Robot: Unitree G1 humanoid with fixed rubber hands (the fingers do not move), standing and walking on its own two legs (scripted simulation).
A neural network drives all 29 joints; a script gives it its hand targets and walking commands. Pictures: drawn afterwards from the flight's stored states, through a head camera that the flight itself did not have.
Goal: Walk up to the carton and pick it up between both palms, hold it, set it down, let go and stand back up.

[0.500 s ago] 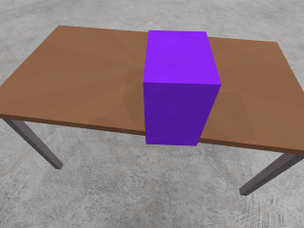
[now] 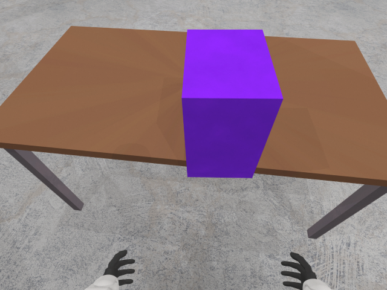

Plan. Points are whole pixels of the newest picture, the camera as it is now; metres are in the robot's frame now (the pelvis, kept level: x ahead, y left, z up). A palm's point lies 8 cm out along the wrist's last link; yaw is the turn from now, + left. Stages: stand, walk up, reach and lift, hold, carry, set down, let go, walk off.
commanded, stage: reach and lift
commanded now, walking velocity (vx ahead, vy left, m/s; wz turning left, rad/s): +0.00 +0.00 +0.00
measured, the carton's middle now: (222, 109) +0.53 -0.03 +0.04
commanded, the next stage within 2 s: none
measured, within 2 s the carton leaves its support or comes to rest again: neither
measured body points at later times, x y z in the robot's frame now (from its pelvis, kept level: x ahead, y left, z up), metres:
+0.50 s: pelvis +0.00 +0.00 +0.01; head +0.01 +0.00 +0.46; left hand +0.16 +0.18 -0.10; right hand +0.18 -0.22 -0.10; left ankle +0.03 +0.12 -0.73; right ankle +0.03 -0.11 -0.73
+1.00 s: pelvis +0.02 +0.00 +0.01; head +0.03 +0.00 +0.46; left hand +0.23 +0.17 -0.07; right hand +0.23 -0.22 -0.06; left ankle +0.03 +0.12 -0.73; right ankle +0.03 -0.11 -0.73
